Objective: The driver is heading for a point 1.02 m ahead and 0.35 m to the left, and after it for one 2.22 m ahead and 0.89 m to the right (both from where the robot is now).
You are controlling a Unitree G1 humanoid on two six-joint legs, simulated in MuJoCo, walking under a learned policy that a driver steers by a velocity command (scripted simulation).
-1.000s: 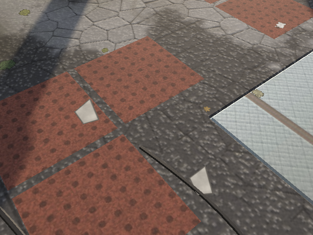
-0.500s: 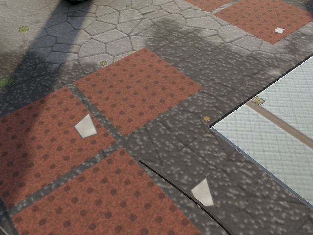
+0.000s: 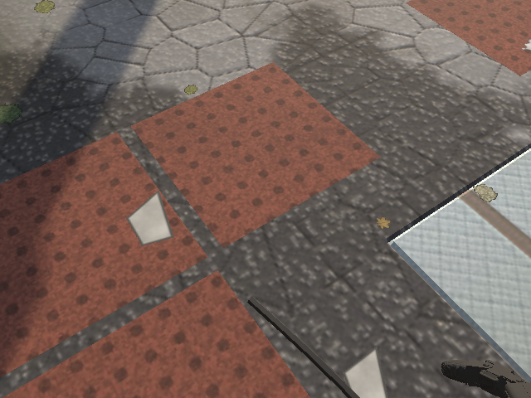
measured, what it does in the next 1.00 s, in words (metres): walks ahead, turning left: right foot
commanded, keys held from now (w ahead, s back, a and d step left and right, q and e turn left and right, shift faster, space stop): w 0.30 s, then w+q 0.70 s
